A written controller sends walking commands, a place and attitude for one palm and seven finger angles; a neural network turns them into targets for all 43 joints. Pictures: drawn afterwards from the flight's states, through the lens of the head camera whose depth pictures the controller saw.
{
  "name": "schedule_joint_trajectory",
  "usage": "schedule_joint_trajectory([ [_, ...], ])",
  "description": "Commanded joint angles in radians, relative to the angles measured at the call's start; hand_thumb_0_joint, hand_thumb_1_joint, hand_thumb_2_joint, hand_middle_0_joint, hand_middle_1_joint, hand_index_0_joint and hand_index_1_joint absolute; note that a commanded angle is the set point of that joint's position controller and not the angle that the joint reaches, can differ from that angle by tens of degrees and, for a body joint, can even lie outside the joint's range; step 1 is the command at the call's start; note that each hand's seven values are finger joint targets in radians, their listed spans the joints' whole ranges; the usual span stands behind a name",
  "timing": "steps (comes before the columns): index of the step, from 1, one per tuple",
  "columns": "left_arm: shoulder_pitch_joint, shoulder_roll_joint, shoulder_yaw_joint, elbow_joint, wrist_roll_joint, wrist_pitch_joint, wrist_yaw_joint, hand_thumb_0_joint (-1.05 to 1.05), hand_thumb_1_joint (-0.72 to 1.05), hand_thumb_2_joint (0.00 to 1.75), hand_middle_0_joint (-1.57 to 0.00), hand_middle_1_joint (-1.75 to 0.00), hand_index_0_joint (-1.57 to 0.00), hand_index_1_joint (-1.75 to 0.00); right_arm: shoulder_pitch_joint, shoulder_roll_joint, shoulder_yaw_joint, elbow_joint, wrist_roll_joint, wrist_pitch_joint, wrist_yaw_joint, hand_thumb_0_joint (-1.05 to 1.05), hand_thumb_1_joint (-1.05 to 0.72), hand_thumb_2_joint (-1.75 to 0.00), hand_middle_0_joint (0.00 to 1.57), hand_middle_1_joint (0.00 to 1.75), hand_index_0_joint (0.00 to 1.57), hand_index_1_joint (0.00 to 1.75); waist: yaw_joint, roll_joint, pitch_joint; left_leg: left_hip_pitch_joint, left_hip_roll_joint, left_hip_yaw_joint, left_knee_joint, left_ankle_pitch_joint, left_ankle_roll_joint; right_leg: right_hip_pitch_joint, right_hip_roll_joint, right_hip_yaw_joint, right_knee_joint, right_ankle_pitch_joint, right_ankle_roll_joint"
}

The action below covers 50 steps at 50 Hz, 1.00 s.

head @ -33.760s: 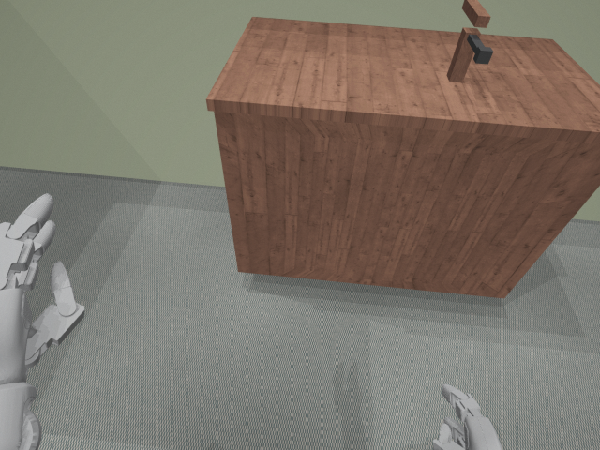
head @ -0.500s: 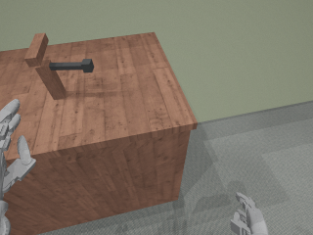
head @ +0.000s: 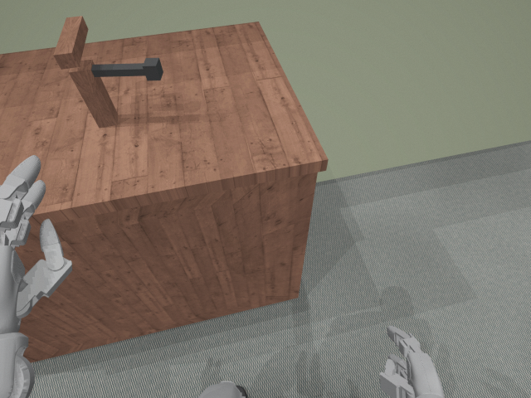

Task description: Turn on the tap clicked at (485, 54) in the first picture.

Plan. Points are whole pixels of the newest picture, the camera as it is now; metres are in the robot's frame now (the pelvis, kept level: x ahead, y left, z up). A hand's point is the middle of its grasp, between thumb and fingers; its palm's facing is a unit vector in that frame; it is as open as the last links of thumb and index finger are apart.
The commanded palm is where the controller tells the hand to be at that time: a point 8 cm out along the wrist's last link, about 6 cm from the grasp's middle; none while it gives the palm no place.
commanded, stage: step back with the hand held close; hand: left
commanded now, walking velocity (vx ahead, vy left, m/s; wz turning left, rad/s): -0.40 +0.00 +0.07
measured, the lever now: (153, 69) +0.60 +0.27 +0.16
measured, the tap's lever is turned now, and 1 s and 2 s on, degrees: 77 77 77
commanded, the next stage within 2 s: stop stepping back and stand still in 0.06 s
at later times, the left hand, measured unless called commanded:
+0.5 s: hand out of the picture +0.05 +0.26 +0.17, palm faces +0.51 -0.79 -0.34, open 7.4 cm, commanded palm +0.00 +0.29 +0.18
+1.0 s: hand out of the picture +0.01 +0.23 +0.16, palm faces +0.43 -0.81 -0.41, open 7.4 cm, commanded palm -0.04 +0.26 +0.18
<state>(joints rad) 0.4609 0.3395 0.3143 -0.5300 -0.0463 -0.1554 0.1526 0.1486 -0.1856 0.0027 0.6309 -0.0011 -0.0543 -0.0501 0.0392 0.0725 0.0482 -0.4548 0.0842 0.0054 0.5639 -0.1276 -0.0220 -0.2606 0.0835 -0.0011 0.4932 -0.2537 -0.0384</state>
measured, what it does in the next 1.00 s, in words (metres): walks backwards: left foot, then right foot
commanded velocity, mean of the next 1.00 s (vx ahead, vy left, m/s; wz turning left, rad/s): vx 0.13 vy -0.01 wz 0.01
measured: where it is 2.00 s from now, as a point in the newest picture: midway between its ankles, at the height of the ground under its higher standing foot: outside the picture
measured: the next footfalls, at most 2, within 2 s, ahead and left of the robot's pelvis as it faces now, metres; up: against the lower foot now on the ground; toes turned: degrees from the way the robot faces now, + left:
left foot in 0.24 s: -0.06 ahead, +0.15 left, +0.00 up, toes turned +3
right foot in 0.48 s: -0.06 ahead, -0.08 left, +0.00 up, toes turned +3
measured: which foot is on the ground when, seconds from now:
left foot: up 0.00-0.22, down 0.24-0.48, up 0.50-0.74, down 0.76-1.00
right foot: down 0.00-0.26, up 0.28-0.46, down 0.48-0.76, up 0.78-1.00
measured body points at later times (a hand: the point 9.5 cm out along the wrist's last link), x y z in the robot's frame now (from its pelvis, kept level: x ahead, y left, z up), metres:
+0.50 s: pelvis -0.14 +0.00 +0.00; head -0.17 -0.01 +0.45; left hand +0.02 +0.30 +0.18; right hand +0.02 -0.22 -0.10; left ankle -0.10 +0.14 -0.72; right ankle -0.10 -0.08 -0.73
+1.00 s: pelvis -0.19 -0.02 +0.00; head -0.21 -0.03 +0.45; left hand -0.02 +0.27 +0.18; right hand -0.07 -0.25 -0.10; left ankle -0.18 +0.13 -0.73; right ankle -0.15 -0.12 -0.72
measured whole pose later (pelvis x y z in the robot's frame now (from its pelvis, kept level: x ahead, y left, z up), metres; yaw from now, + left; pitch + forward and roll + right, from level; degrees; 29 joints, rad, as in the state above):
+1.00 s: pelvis -0.19 -0.02 +0.00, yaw +2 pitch -2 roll +0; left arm 0.50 0.36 0.32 -0.43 -0.03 -0.10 0.17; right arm 0.31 -0.17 0.01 0.65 0.01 -0.08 -0.07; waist -0.03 0.01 -0.02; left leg -0.23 0.07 0.02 0.53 -0.28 -0.01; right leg -0.30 -0.01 -0.08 0.63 -0.40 -0.01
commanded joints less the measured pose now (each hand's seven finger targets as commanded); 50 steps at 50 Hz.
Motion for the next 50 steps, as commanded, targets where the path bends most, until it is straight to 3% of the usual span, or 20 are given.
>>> schedule_joint_trajectory([
  [1,0.027,0.215,0.135,-0.149,-0.010,-0.072,0.004,0.00,0.90,0.90,-0.20,-0.30,-0.20,-0.30,-0.068,-0.104,-0.062,-0.193,0.022,-0.042,-0.017,0.00,-0.90,-0.90,0.20,0.30,0.20,0.30,-0.004,-0.279,-0.250,-0.017,-0.079,-0.055,0.377,-0.313,0.002,0.123,-0.380,0.206,-0.077,0.857,-0.021],
  [5,0.036,0.225,0.156,-0.196,-0.009,-0.063,0.008,0.00,0.90,0.90,-0.20,-0.30,-0.20,-0.30,-0.079,-0.075,-0.033,-0.193,0.002,0.001,-0.026,0.00,-0.90,-0.90,0.20,0.30,0.20,0.30,-0.032,-0.205,-0.233,-0.002,-0.060,-0.041,0.297,-0.313,-0.007,0.103,-0.366,0.206,-0.066,0.719,-0.098],
  [10,0.066,0.218,0.155,-0.244,-0.019,-0.057,0.030,0.00,0.90,0.90,-0.20,-0.30,-0.20,-0.30,-0.024,-0.115,-0.045,-0.201,0.009,0.009,-0.039,0.00,-0.90,-0.90,0.20,0.30,0.20,0.30,-0.053,-0.123,-0.272,0.241,-0.055,0.006,-0.126,-0.077,0.032,0.055,-0.292,0.166,-0.019,0.354,-0.029],
  [12,0.088,0.219,0.155,-0.282,-0.023,-0.057,0.037,0.00,0.90,0.90,-0.20,-0.30,-0.20,-0.30,-0.027,-0.167,-0.065,-0.232,0.017,-0.009,-0.049,0.00,-0.90,-0.90,0.20,0.30,0.20,0.30,-0.035,0.146,-0.248,0.335,0.149,-0.224,-0.229,0.098,0.112,-0.098,-0.114,0.055,0.121,-0.013,0.048],
  [14,0.086,0.210,0.155,-0.256,-0.012,-0.046,0.037,0.00,0.90,0.90,-0.20,-0.30,-0.20,-0.30,0.005,-0.149,-0.063,-0.213,0.022,-0.039,-0.044,0.00,-0.90,-0.90,0.20,0.30,0.20,0.30,-0.033,0.156,-0.208,0.346,0.196,-0.224,-0.263,0.193,0.150,-0.209,-0.055,0.001,0.307,-0.222,0.062],
  [15,0.005,0.215,0.143,-0.299,-0.013,-0.043,0.036,0.00,0.90,0.90,-0.20,-0.30,-0.20,-0.30,-0.015,-0.132,-0.051,-0.205,0.008,-0.054,-0.042,0.00,-0.90,-0.90,0.20,0.30,0.20,0.30,-0.050,0.237,-0.167,0.243,0.193,-0.271,-0.310,0.034,0.165,-0.201,-0.087,0.023,0.387,-0.210,0.062],
  [22,-0.126,0.147,0.048,-0.081,0.020,0.013,0.028,0.00,0.90,0.90,-0.20,-0.30,-0.20,-0.30,-0.059,-0.158,-0.046,-0.159,0.012,-0.057,-0.032,0.00,-0.90,-0.90,0.20,0.30,0.20,0.30,-0.040,0.081,-0.020,-0.095,0.051,-0.101,-0.228,-0.679,0.095,0.148,-0.031,-0.050,-0.002,-0.177,0.026],
  [23,-0.139,0.137,0.034,-0.066,0.025,0.015,0.024,0.00,0.90,0.90,-0.20,-0.30,-0.20,-0.30,-0.062,-0.148,-0.047,-0.156,0.006,-0.046,-0.033,0.00,-0.90,-0.90,0.20,0.30,0.20,0.30,-0.035,-0.034,-0.009,-0.112,-0.010,-0.045,-0.056,-0.638,0.079,0.113,-0.090,0.049,-0.113,-0.279,-0.025],
  [25,-0.222,0.188,0.051,-0.129,0.013,0.014,0.016,0.00,0.90,0.90,-0.20,-0.30,-0.20,-0.30,-0.072,-0.121,-0.043,-0.147,0.008,-0.045,-0.026,0.00,-0.90,-0.90,0.20,0.30,0.20,0.30,-0.037,-0.364,0.011,-0.139,-0.097,0.021,0.510,-0.381,0.041,-0.028,-0.417,0.577,-0.401,-0.471,-0.185],
  [27,-0.253,0.208,0.073,-0.147,0.010,-0.010,0.011,0.00,0.90,0.90,-0.20,-0.30,-0.20,-0.30,-0.047,-0.122,-0.044,-0.119,0.004,-0.065,-0.018,0.00,-0.90,-0.90,0.20,0.30,0.20,0.30,-0.068,-0.271,-0.061,-0.135,-0.062,-0.048,0.607,-0.269,0.027,0.001,-0.383,0.515,-0.347,-0.407,-0.165],
  [30,-0.141,0.222,0.111,-0.129,0.004,-0.014,0.014,0.00,0.90,0.90,-0.20,-0.30,-0.20,-0.30,-0.040,-0.102,-0.033,-0.114,0.004,-0.041,-0.022,0.00,-0.90,-0.90,0.20,0.30,0.20,0.30,-0.068,-0.164,-0.058,0.072,-0.038,0.031,0.448,-0.234,0.027,-0.222,-0.327,0.262,-0.334,-0.466,-0.125],
  [35,-0.101,0.210,0.129,-0.186,0.000,-0.038,0.046,0.00,0.90,0.90,-0.20,-0.30,-0.20,-0.30,-0.032,-0.105,-0.024,-0.141,-0.006,-0.070,-0.051,0.00,-0.90,-0.90,0.20,0.30,0.20,0.30,-0.050,-0.126,-0.151,0.328,-0.075,0.116,-0.054,-0.317,0.062,-0.152,-0.260,0.151,-0.171,-0.464,-0.098],
  [36,-0.114,0.203,0.129,-0.201,-0.005,-0.043,0.051,0.00,0.90,0.90,-0.20,-0.30,-0.20,-0.30,-0.012,-0.131,-0.032,-0.147,-0.010,-0.075,-0.057,0.00,-0.90,-0.90,0.20,0.30,0.20,0.30,-0.060,0.006,-0.164,0.348,-0.044,0.018,-0.194,-0.408,0.088,-0.129,-0.201,0.114,-0.005,-0.423,-0.069],
  [37,-0.118,0.170,0.110,-0.211,-0.012,-0.048,0.050,0.00,0.90,0.90,-0.20,-0.30,-0.20,-0.30,-0.010,-0.166,-0.041,-0.162,-0.009,-0.083,-0.057,0.00,-0.90,-0.90,0.20,0.30,0.20,0.30,-0.069,0.273,-0.122,0.425,0.153,-0.331,-0.368,-0.559,0.157,-0.293,-0.084,0.011,0.289,-0.329,-0.008],
  [38,-0.183,0.179,0.101,-0.218,0.013,-0.052,0.053,0.00,0.90,0.90,-0.20,-0.30,-0.20,-0.30,-0.008,-0.144,-0.029,-0.156,-0.003,-0.084,-0.051,0.00,-0.90,-0.90,0.20,0.30,0.20,0.30,-0.072,0.308,-0.040,0.378,0.302,-0.533,-0.451,-0.607,0.236,-0.433,-0.052,-0.020,0.516,-0.271,0.026],
  [40,-0.125,0.210,0.147,-0.081,0.022,-0.042,0.031,0.00,0.90,0.90,-0.20,-0.30,-0.20,-0.30,-0.005,-0.141,-0.047,-0.127,0.007,-0.086,-0.037,0.00,-0.90,-0.90,0.20,0.30,0.20,0.30,-0.053,0.081,-0.033,0.256,0.259,-0.408,-0.419,-0.550,0.239,-0.384,-0.111,0.027,0.629,-0.144,0.035],
  [44,-0.052,0.142,0.075,-0.067,0.016,-0.017,0.017,0.00,0.90,0.90,-0.20,-0.30,-0.20,-0.30,-0.042,-0.132,-0.040,-0.139,0.021,-0.087,-0.016,0.00,-0.90,-0.90,0.20,0.30,0.20,0.30,-0.046,0.130,0.036,0.071,0.165,-0.205,-0.406,-0.536,0.184,-0.185,-0.119,-0.045,0.408,-0.086,0.045],
  [48,-0.072,0.168,0.088,-0.134,0.015,-0.017,0.024,0.00,0.90,0.90,-0.20,-0.30,-0.20,-0.30,-0.041,-0.143,-0.042,-0.150,0.005,-0.082,-0.028,0.00,-0.90,-0.90,0.20,0.30,0.20,0.30,-0.033,0.136,-0.038,0.020,0.104,-0.094,-0.253,-0.541,0.120,0.136,-0.039,-0.142,0.037,-0.167,0.027],
  [49,-0.073,0.182,0.098,-0.135,0.021,-0.019,0.027,0.00,0.90,0.90,-0.20,-0.30,-0.20,-0.30,-0.043,-0.140,-0.047,-0.151,-0.001,-0.082,-0.029,0.00,-0.90,-0.90,0.20,0.30,0.20,0.30,-0.020,0.039,-0.052,-0.054,0.056,-0.049,-0.088,-0.508,0.100,0.232,-0.069,-0.068,-0.068,-0.165,0.006],
  [50,-0.093,0.205,0.107,-0.159,0.029,-0.020,0.027,0.00,0.90,0.90,-0.20,-0.30,-0.20,-0.30,-0.036,-0.122,-0.054,-0.149,0.001,-0.080,-0.025,0.00,-0.90,-0.90,0.20,0.30,0.20,0.30,-0.022,-0.219,-0.070,-0.149,-0.034,0.032,0.215,-0.430,0.072,0.256,-0.243,0.232,-0.204,-0.260,-0.066],
])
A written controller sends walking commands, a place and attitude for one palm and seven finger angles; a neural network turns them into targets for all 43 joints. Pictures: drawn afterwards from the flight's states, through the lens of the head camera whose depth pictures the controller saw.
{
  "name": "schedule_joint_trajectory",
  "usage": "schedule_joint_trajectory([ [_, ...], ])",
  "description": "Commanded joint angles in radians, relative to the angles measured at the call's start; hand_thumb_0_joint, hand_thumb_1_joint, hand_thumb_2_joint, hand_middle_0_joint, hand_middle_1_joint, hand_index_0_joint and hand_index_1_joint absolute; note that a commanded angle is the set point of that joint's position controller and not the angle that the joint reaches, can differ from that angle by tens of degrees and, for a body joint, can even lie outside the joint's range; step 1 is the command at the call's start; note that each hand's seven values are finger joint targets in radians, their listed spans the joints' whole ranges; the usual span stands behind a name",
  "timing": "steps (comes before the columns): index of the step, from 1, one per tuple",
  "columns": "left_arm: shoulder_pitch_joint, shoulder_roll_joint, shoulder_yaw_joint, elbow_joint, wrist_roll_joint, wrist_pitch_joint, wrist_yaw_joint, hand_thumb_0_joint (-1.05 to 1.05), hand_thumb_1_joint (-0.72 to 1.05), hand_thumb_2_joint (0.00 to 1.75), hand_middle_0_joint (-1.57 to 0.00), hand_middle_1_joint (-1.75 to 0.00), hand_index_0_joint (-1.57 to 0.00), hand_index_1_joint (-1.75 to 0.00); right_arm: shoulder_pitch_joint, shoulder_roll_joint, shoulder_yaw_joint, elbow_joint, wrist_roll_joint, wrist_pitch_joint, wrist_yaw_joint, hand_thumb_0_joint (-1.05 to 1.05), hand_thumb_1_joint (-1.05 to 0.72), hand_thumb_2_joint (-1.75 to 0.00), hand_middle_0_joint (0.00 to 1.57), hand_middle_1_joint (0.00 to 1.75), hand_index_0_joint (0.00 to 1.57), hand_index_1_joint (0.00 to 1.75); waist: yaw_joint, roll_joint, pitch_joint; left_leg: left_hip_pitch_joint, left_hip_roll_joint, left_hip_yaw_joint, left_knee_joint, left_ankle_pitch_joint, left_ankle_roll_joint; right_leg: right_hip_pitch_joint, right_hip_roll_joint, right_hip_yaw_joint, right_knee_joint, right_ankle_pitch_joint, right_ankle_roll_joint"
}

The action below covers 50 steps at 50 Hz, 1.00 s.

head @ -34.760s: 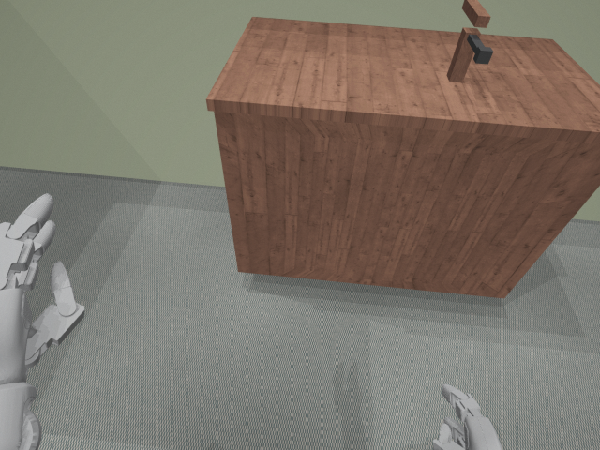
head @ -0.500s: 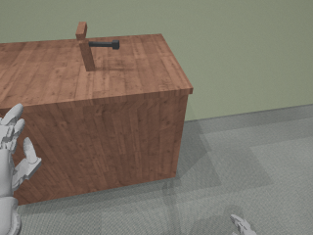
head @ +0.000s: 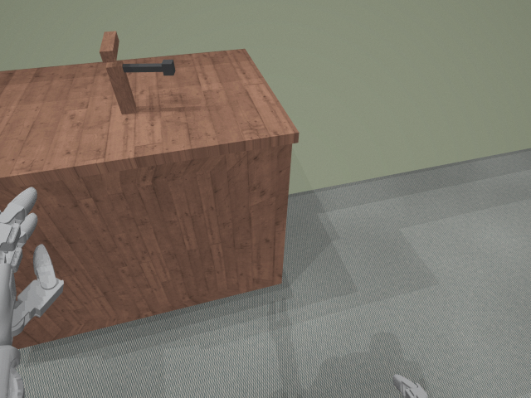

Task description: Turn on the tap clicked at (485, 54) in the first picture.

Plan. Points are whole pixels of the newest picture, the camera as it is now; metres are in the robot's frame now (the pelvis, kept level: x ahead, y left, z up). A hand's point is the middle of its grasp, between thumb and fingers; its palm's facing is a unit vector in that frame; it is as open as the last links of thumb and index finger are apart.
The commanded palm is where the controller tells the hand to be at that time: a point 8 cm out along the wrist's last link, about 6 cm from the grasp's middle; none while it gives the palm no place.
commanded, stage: stop stepping back and stand still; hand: left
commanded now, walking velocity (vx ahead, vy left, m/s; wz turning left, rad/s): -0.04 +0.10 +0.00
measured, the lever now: (168, 67) +0.80 +0.26 +0.16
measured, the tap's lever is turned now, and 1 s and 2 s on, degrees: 77 77 77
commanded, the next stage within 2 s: stand and check the lever's angle in 0.22 s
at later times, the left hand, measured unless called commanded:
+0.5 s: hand (75, 263) +0.24 +0.24 +0.15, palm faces +0.43 -0.83 -0.36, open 7.4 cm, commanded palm +0.19 +0.28 +0.18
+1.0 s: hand (69, 257) +0.25 +0.25 +0.16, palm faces +0.39 -0.85 -0.35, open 7.4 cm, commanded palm +0.19 +0.29 +0.18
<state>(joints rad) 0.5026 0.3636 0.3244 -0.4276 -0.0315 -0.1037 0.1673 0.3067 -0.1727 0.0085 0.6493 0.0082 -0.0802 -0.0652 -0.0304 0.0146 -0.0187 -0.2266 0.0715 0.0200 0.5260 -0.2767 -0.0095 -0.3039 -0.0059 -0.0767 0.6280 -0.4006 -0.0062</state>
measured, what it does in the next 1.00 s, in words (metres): steps on the spot: right foot, then left foot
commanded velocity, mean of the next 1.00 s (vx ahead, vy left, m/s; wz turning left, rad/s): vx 0.00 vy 0.03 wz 0.00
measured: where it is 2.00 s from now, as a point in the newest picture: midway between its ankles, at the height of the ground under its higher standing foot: outside the picture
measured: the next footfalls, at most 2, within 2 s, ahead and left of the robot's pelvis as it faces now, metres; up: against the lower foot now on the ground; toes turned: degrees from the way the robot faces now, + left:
right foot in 0.02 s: +0.09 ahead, -0.10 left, +0.00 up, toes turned -3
left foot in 0.26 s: +0.08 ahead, +0.13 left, +0.00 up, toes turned +2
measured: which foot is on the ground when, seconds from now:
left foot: down 0.00-0.02, up 0.04-0.24, down 0.26-1.00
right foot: up 0.00-0.00, down 0.02-1.00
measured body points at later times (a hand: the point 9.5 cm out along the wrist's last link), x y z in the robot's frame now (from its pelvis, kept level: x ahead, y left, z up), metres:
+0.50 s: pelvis +0.03 +0.00 +0.00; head +0.04 -0.01 +0.45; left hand +0.21 +0.28 +0.17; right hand +0.20 -0.24 -0.09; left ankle +0.04 +0.13 -0.73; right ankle +0.05 -0.10 -0.73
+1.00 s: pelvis +0.03 +0.01 +0.01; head +0.04 +0.01 +0.46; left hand +0.22 +0.29 +0.18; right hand +0.21 -0.23 -0.08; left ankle +0.04 +0.13 -0.73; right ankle +0.05 -0.10 -0.73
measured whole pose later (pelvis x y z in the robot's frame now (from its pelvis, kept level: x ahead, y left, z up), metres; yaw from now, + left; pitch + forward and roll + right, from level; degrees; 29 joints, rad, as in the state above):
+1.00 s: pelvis +0.03 +0.01 +0.01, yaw -1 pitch -1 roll -1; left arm 0.46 0.33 0.29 -0.46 -0.06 -0.10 0.17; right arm 0.18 -0.21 0.00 0.61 0.00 -0.05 -0.07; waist 0.02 0.02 0.03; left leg -0.21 0.03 0.04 0.47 -0.24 0.00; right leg -0.20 0.01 -0.05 0.43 -0.20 -0.01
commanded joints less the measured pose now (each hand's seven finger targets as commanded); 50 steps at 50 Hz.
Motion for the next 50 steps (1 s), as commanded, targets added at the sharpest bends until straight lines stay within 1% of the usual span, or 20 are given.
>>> schedule_joint_trajectory([
  [1,-0.177,0.212,0.111,-0.295,0.003,-0.069,0.009,0.00,0.90,0.90,-0.20,-0.30,-0.20,-0.30,-0.223,-0.131,-0.060,-0.179,-0.001,-0.065,-0.011,0.00,-0.90,-0.90,0.20,0.30,0.20,0.30,0.048,-0.307,0.021,-0.421,-0.074,-0.002,0.507,-0.252,0.036,0.208,-0.347,0.634,-0.457,-0.041,-0.159],
  [2,-0.229,0.227,0.126,-0.321,-0.004,-0.085,0.006,0.00,0.90,0.90,-0.20,-0.30,-0.20,-0.30,-0.216,-0.139,-0.055,-0.159,-0.013,-0.076,-0.008,0.00,-0.90,-0.90,0.20,0.30,0.20,0.30,0.029,-0.151,0.032,-0.415,-0.052,-0.062,0.588,-0.183,0.020,0.191,-0.363,0.584,-0.434,0.205,-0.164],
  [3,-0.262,0.222,0.129,-0.345,-0.003,-0.110,0.005,0.00,0.90,0.90,-0.20,-0.30,-0.20,-0.30,-0.190,-0.118,-0.054,-0.137,-0.011,-0.087,0.004,0.00,-0.90,-0.90,0.20,0.30,0.20,0.30,0.016,-0.093,-0.074,-0.357,-0.025,-0.085,0.579,-0.142,0.014,0.218,-0.351,0.522,-0.375,0.206,-0.177],
  [4,-0.209,0.218,0.141,-0.298,-0.002,-0.107,0.008,0.00,0.90,0.90,-0.20,-0.30,-0.20,-0.30,-0.164,-0.121,-0.056,-0.124,-0.007,-0.087,0.006,0.00,-0.90,-0.90,0.20,0.30,0.20,0.30,0.010,-0.072,-0.081,-0.286,-0.019,-0.080,0.534,-0.134,0.012,0.153,-0.318,0.464,-0.358,0.087,-0.168],
  [7,-0.120,0.227,0.179,-0.291,-0.017,-0.115,0.012,0.00,0.90,0.90,-0.20,-0.30,-0.20,-0.30,-0.193,-0.132,-0.062,-0.146,0.002,-0.062,-0.002,0.00,-0.90,-0.90,0.20,0.30,0.20,0.30,0.027,-0.131,-0.051,-0.134,-0.008,-0.034,0.277,-0.074,0.012,0.071,-0.274,0.287,-0.320,0.140,-0.140],
  [10,-0.073,0.177,0.152,-0.269,-0.028,-0.115,0.019,0.00,0.90,0.90,-0.20,-0.30,-0.20,-0.30,-0.205,-0.122,-0.055,-0.163,-0.003,-0.048,-0.011,0.00,-0.90,-0.90,0.20,0.30,0.20,0.30,0.033,-0.114,-0.045,0.034,-0.053,0.031,0.043,-0.017,0.026,0.005,-0.228,0.230,-0.298,-0.005,-0.095],
  [11,-0.069,0.167,0.142,-0.264,-0.030,-0.115,0.020,0.00,0.90,0.90,-0.20,-0.30,-0.20,-0.30,-0.200,-0.131,-0.059,-0.166,-0.004,-0.046,-0.012,0.00,-0.90,-0.90,0.20,0.30,0.20,0.30,0.030,-0.066,-0.036,0.066,-0.051,0.013,-0.014,-0.032,0.033,-0.023,-0.201,0.219,-0.275,-0.062,-0.078],
  [13,-0.064,0.143,0.126,-0.253,-0.030,-0.112,0.020,0.00,0.90,0.90,-0.20,-0.30,-0.20,-0.30,-0.211,-0.150,-0.059,-0.184,-0.002,-0.043,-0.016,0.00,-0.90,-0.90,0.20,0.30,0.20,0.30,0.038,0.091,0.000,0.030,0.048,-0.157,-0.152,-0.121,0.084,-0.051,-0.079,0.159,-0.167,-0.071,-0.027],
  [14,-0.075,0.137,0.125,-0.240,-0.024,-0.109,0.020,0.00,0.90,0.90,-0.20,-0.30,-0.20,-0.30,-0.212,-0.163,-0.059,-0.188,0.001,-0.042,-0.015,0.00,-0.90,-0.90,0.20,0.30,0.20,0.30,0.042,0.131,0.013,-0.020,0.091,-0.222,-0.196,-0.143,0.100,-0.019,-0.029,0.117,-0.131,0.009,-0.004],
  [15,-0.086,0.146,0.130,-0.221,-0.021,-0.106,0.021,0.00,0.90,0.90,-0.20,-0.30,-0.20,-0.30,-0.208,-0.166,-0.058,-0.191,0.007,-0.041,-0.014,0.00,-0.90,-0.90,0.20,0.30,0.20,0.30,0.045,0.091,0.009,-0.081,0.100,-0.233,-0.199,-0.108,0.098,0.057,-0.005,0.090,-0.122,0.089,0.014],
  [17,-0.102,0.159,0.133,-0.203,-0.012,-0.100,0.011,0.00,0.90,0.90,-0.20,-0.30,-0.20,-0.30,-0.204,-0.155,-0.055,-0.185,0.005,-0.044,-0.018,0.00,-0.90,-0.90,0.20,0.30,0.20,0.30,0.037,0.097,0.033,-0.163,0.048,-0.171,-0.200,-0.199,0.075,0.100,-0.024,0.120,-0.172,0.066,0.009],
  [20,-0.135,0.138,0.093,-0.226,-0.010,-0.100,0.009,0.00,0.90,0.90,-0.20,-0.30,-0.20,-0.30,-0.210,-0.152,-0.057,-0.185,0.000,-0.055,-0.012,0.00,-0.90,-0.90,0.20,0.30,0.20,0.30,0.037,-0.025,-0.015,-0.085,-0.002,-0.075,-0.053,0.037,0.050,0.121,-0.085,0.199,-0.246,0.219,-0.020],
  [22,-0.169,0.154,0.085,-0.284,-0.014,-0.097,0.011,0.00,0.90,0.90,-0.20,-0.30,-0.20,-0.30,-0.210,-0.154,-0.062,-0.186,0.000,-0.063,-0.009,0.00,-0.90,-0.90,0.20,0.30,0.20,0.30,0.035,-0.029,-0.075,-0.019,-0.015,-0.045,-0.007,0.162,0.033,0.155,-0.137,0.231,-0.241,0.367,-0.039],
  [24,-0.159,0.154,0.084,-0.313,-0.016,-0.098,0.015,0.00,0.90,0.90,-0.20,-0.30,-0.20,-0.30,-0.208,-0.154,-0.061,-0.190,-0.003,-0.068,-0.008,0.00,-0.90,-0.90,0.20,0.30,0.20,0.30,0.040,-0.001,-0.121,0.038,0.001,-0.054,-0.040,0.267,0.032,0.186,-0.114,0.184,-0.197,0.466,-0.031],
  [28,-0.109,0.169,0.113,-0.334,-0.020,-0.093,0.021,0.00,0.90,0.90,-0.20,-0.30,-0.20,-0.30,-0.221,-0.148,-0.054,-0.201,-0.005,-0.054,-0.009,0.00,-0.90,-0.90,0.20,0.30,0.20,0.30,0.049,0.066,-0.128,0.059,0.037,-0.090,-0.084,0.366,0.038,0.194,-0.056,0.120,-0.170,0.448,-0.010],
  [32,-0.046,0.174,0.144,-0.286,-0.028,-0.087,0.017,0.00,0.90,0.90,-0.20,-0.30,-0.20,-0.30,-0.218,-0.147,-0.056,-0.209,-0.006,-0.033,-0.008,0.00,-0.90,-0.90,0.20,0.30,0.20,0.30,0.046,0.061,-0.117,0.021,0.031,-0.082,-0.101,0.321,0.031,0.213,-0.047,0.113,-0.193,0.428,-0.010],
  [36,-0.023,0.138,0.112,-0.246,-0.035,-0.078,0.009,0.00,0.90,0.90,-0.20,-0.30,-0.20,-0.30,-0.213,-0.146,-0.053,-0.212,-0.002,-0.020,-0.006,0.00,-0.90,-0.90,0.20,0.30,0.20,0.30,0.039,0.027,-0.117,0.020,0.025,-0.060,-0.094,0.289,0.026,0.202,-0.052,0.124,-0.213,0.438,-0.007],
  [45,-0.124,0.152,0.089,-0.268,-0.026,-0.073,0.014,0.00,0.90,0.90,-0.20,-0.30,-0.20,-0.30,-0.231,-0.150,-0.048,-0.207,-0.008,-0.024,-0.020,0.00,-0.90,-0.90,0.20,0.30,0.20,0.30,0.045,0.031,-0.090,0.012,0.013,-0.061,-0.125,0.198,0.029,0.178,-0.046,0.130,-0.247,0.369,-0.005],
  [47,-0.148,0.175,0.105,-0.293,-0.022,-0.075,0.018,0.00,0.90,0.90,-0.20,-0.30,-0.20,-0.30,-0.238,-0.155,-0.051,-0.207,-0.010,-0.025,-0.020,0.00,-0.90,-0.90,0.20,0.30,0.20,0.30,0.045,0.065,-0.083,0.010,0.006,-0.062,-0.132,0.173,0.027,0.172,-0.047,0.138,-0.257,0.350,-0.010],
  [50,-0.118,0.152,0.094,-0.271,-0.023,-0.077,0.021,0.00,0.90,0.90,-0.20,-0.30,-0.20,-0.30,-0.230,-0.149,-0.051,-0.203,-0.009,-0.027,-0.018,0.00,-0.90,-0.90,0.20,0.30,0.20,0.30,0.045,0.054,-0.077,-0.003,0.003,-0.060,-0.138,0.146,0.026,0.178,-0.043,0.134,-0.266,0.330,-0.009],
])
